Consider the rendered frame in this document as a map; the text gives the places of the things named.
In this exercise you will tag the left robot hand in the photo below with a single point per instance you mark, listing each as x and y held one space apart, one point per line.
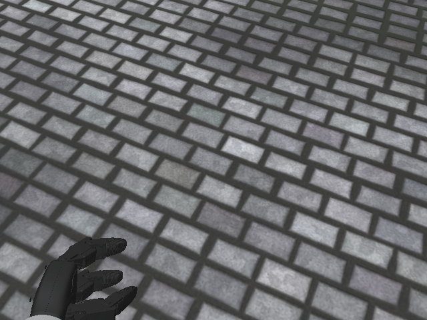
61 287

